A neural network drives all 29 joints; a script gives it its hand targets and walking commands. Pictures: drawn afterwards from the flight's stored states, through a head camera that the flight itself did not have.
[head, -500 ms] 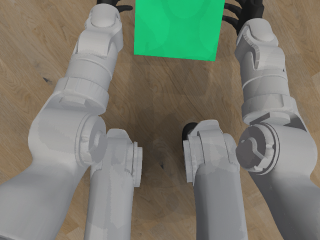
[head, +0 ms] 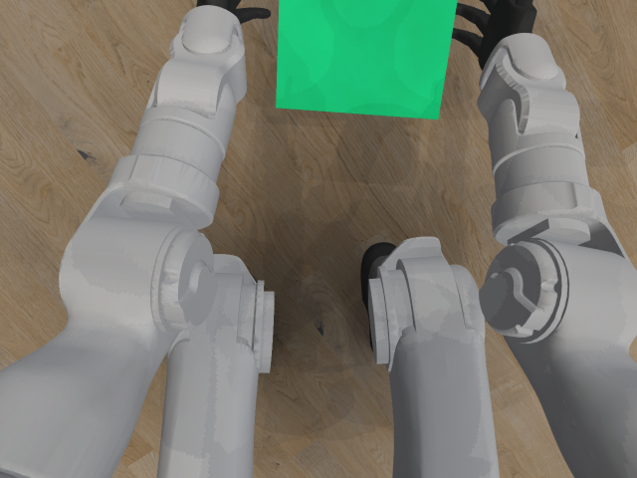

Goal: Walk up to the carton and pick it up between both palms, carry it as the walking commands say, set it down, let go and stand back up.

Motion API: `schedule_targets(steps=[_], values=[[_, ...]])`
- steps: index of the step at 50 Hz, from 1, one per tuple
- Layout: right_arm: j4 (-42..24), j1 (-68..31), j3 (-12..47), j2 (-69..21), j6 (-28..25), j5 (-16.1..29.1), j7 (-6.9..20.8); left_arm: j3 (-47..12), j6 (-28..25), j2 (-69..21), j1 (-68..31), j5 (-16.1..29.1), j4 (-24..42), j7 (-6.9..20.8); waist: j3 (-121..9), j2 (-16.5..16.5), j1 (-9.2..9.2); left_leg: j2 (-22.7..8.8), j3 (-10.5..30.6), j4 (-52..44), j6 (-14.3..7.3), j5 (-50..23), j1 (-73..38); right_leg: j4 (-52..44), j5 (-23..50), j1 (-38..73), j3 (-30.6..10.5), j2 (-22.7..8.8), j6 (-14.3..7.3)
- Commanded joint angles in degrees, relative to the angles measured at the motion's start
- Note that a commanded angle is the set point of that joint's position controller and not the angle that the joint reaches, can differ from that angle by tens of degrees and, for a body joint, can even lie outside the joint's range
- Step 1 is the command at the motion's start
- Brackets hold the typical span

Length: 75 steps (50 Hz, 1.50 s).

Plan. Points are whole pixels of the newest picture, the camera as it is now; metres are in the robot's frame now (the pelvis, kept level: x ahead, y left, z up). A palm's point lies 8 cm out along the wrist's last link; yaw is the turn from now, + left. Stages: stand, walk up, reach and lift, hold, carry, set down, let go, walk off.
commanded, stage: set down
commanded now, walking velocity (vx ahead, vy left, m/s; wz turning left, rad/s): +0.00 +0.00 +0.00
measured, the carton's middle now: (355, 34) +0.54 -0.09 -0.28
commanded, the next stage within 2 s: none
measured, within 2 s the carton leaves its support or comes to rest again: neither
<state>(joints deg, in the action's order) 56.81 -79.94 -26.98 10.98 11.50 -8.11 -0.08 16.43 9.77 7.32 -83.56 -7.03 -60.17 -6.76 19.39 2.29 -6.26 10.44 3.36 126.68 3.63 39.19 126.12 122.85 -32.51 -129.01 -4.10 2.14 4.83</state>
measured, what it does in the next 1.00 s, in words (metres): stands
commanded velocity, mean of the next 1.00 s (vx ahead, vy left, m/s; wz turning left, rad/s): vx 0.00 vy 0.00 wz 0.00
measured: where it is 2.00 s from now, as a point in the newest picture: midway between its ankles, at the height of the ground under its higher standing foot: (311, 336)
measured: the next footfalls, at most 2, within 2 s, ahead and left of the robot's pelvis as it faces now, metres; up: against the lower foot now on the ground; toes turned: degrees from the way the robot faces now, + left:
none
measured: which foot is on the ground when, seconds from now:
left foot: down 0.00-1.00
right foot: down 0.00-1.00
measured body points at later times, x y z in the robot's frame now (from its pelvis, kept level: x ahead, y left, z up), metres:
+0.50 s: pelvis +0.00 +0.00 +0.00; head +0.38 -0.02 +0.24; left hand +0.55 +0.04 -0.20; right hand +0.52 -0.23 -0.20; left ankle +0.08 +0.12 -0.35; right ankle +0.11 -0.14 -0.35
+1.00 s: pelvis -0.01 -0.01 +0.00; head +0.37 -0.03 +0.23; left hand +0.56 +0.08 -0.21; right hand +0.50 -0.24 -0.21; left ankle +0.08 +0.11 -0.35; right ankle +0.11 -0.14 -0.35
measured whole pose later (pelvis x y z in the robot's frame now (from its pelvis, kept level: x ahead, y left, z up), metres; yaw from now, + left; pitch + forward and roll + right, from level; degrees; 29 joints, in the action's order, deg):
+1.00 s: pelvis -0.01 -0.01 +0.00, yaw +0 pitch +36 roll -1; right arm 68.4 -83.3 -19.4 16.6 1.2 3.2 -3.4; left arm 5.1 4.8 17.1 -86.4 2.3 -64.8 -6.6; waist 24.5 1.1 -5.8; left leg 8.0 3.9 127.3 4.2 37.8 125.4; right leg 123.3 -31.0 -128.3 -1.8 1.0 2.8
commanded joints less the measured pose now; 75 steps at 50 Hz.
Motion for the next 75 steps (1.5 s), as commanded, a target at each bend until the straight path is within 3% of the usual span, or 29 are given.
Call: schedule_targets(steps=[1,16,30,35,42,44,50,54,64,75], values=[[-2.0,-27.7,15.2,-44.8,-1.7,3.9,13.1,-13.8,-1.9,-43.9,-25.4,2.2,2.3,12.0,-50.3,4.8,-2.51,1.3,-5.1,-11.6,-2.9,-20.1,-16.0,-5.8,22.9,25.3,7.4,4.2,-3.5],[-1.2,-26.1,14.8,-43.3,-2.4,4.2,13.3,-12.6,-1.9,-41.8,-21.9,0.0,1.1,12.3,-47.9,5.0,-1.65,0.9,-4.9,-11.1,-3.1,-20.4,-16.1,-5.5,22.8,24.5,7.1,4.2,-3.2],[0.5,-24.6,12.2,-34.2,-4.4,4.5,11.0,-11.4,-2.9,-33.5,-20.5,-0.7,1.3,10.7,-49.0,5.2,-1.65,0.1,-4.5,-10.6,-2.1,-20.4,-18.8,-4.9,22.5,26.3,7.2,4.0,-2.5],[2.4,-21.8,8.5,-23.2,-6.0,4.1,7.8,-9.6,-3.9,-22.4,-19.7,-0.5,1.9,8.4,-50.6,4.9,-2.08,-0.6,-4.5,-10.2,-1.1,-20.5,-20.4,-4.8,22.8,28.6,7.4,3.6,-2.1],[5.5,-13.2,3.2,8.3,-9.8,6.1,-1.5,-6.5,-5.6,8.9,-15.7,2.4,2.3,0.3,-55.2,4.6,-2.97,-3.0,-4.2,-10.7,1.3,-21.7,-23.8,-5.6,25.1,31.6,8.0,1.4,-1.8],[5.9,-13.6,4.0,12.2,-10.7,8.2,-3.4,-7.3,-5.9,12.1,-16.4,4.4,1.8,-0.8,-55.3,4.5,-3.32,-3.5,-4.1,-10.5,1.3,-21.1,-22.9,-5.9,25.1,31.6,7.6,1.0,-1.9],[6.9,-17.4,9.6,13.2,-11.7,13.2,-3.4,-14.3,-6.3,11.5,-20.0,12.3,0.4,0.7,-56.9,4.3,-5.58,-5.0,-3.7,-9.5,0.8,-19.8,-20.6,-5.8,25.9,33.8,6.6,-0.6,-2.7],[7.8,-17.0,11.5,13.7,-11.8,15.1,-3.2,-15.8,-6.6,13.6,-20.1,14.3,-0.9,1.0,-57.8,3.9,-4.87,-5.6,-3.9,-9.5,0.4,-19.2,-19.5,-6.2,25.6,35.0,6.0,-1.3,-3.0],[0.9,-17.7,13.1,14.5,-9.9,18.2,-5.6,-15.0,-4.6,15.6,-21.4,13.6,5.1,-1.3,-76.8,3.4,-2.82,-5.1,-6.4,-12.1,-0.3,-18.9,-28.8,-9.0,26.2,46.7,7.1,-0.3,-2.5],[-5.9,-13.2,9.9,10.3,-7.1,12.7,-6.3,-9.7,-2.4,13.1,-16.2,10.8,7.9,-1.8,-77.3,0.9,-1.99,-3.8,-7.0,-19.7,-1.0,-16.0,-29.9,-16.0,22.0,45.3,9.3,0.8,-1.8]])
